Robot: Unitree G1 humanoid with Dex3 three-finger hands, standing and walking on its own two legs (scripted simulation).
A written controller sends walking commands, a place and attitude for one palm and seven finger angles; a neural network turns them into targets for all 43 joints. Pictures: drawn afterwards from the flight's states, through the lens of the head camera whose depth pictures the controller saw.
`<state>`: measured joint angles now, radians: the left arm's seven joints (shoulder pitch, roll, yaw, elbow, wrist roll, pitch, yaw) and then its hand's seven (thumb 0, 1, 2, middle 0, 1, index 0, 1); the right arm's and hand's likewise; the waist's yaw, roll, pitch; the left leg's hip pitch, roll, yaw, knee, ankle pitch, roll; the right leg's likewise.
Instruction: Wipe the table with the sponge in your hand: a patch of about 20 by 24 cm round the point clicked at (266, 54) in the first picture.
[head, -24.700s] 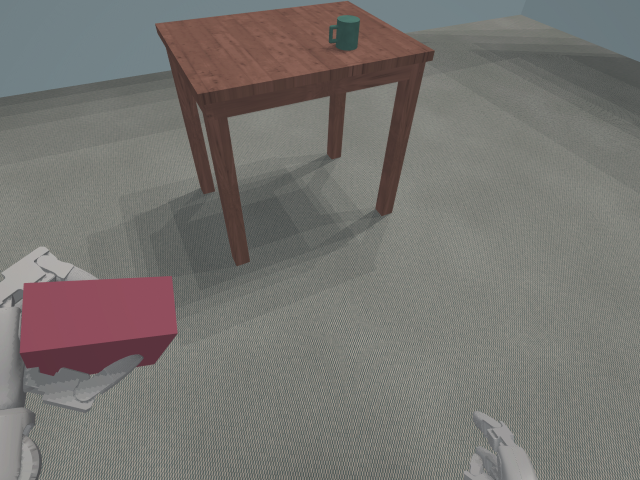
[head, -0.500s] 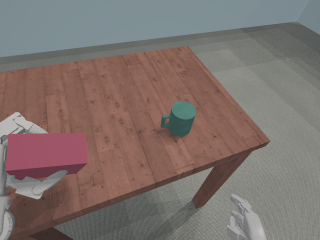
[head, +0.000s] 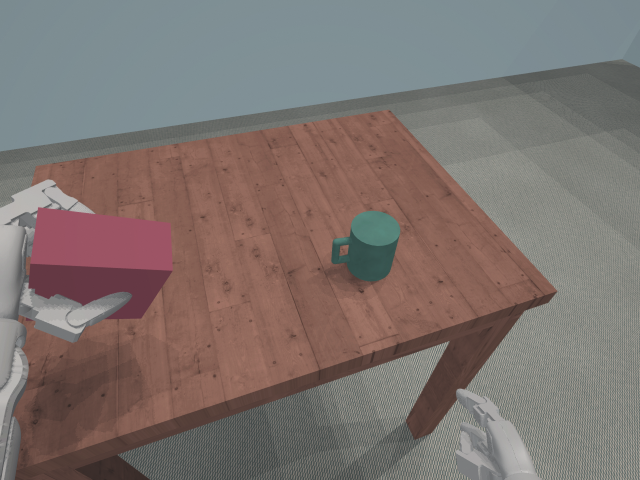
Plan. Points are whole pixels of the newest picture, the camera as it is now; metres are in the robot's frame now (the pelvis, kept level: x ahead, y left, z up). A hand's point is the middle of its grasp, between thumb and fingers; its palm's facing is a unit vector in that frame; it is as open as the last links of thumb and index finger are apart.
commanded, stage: turn the palm down, sponge in hand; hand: left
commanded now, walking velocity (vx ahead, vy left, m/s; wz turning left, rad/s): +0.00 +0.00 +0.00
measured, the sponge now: (116, 272) +0.27 +0.24 +0.16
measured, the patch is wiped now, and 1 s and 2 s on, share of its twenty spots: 0.00 0.00 0.00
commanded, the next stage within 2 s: move the sponge above the wiping area in 2.00 s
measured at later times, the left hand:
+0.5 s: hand (132, 319) +0.22 +0.20 +0.16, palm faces +0.25 -0.56 -0.79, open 9.6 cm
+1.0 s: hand (106, 305) +0.22 +0.23 +0.17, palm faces +0.28 -0.30 -0.91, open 9.6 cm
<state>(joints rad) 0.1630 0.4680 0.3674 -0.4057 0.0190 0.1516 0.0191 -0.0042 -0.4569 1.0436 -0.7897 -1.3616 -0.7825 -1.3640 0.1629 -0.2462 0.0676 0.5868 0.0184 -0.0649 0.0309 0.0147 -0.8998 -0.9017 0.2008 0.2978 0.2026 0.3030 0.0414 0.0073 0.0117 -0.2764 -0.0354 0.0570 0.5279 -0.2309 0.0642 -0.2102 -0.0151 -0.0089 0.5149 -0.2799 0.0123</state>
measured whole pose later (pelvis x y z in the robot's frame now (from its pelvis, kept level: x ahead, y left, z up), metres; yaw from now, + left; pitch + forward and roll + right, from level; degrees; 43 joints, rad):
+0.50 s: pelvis +0.00 -0.07 -0.01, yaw +2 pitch -1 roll +0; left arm 0.30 0.62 0.30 -0.37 0.18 0.05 -0.03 -0.01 -0.45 1.04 -0.78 -1.37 -0.78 -1.37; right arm 0.17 -0.26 0.04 0.57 0.02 -0.04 -0.08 0.01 -0.90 -0.90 0.20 0.30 0.20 0.30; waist 0.06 0.07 -0.01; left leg -0.35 0.03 -0.03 0.63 -0.26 -0.02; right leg -0.27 0.06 -0.09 0.61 -0.34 -0.08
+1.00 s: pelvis +0.01 -0.06 -0.01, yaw +2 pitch -1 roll +0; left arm 0.28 0.67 0.23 -0.41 0.41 0.22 0.03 0.00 -0.45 1.05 -0.79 -1.37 -0.78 -1.37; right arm 0.15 -0.28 0.03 0.57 0.06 0.01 -0.09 0.01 -0.90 -0.90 0.20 0.30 0.20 0.30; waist 0.09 0.09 -0.05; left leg -0.34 0.03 -0.01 0.64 -0.29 -0.02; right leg -0.27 0.05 -0.07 0.63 -0.36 -0.07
